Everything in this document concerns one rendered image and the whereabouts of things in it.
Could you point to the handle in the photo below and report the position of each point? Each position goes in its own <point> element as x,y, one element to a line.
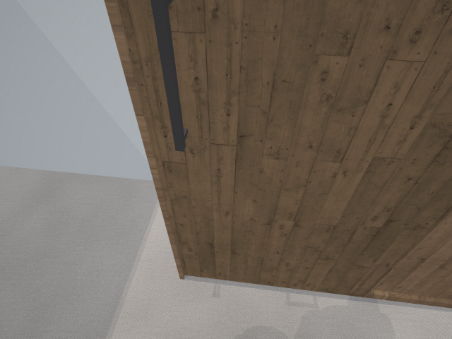
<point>164,39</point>

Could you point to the wardrobe door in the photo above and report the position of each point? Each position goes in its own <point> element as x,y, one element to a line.
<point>427,269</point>
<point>319,145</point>

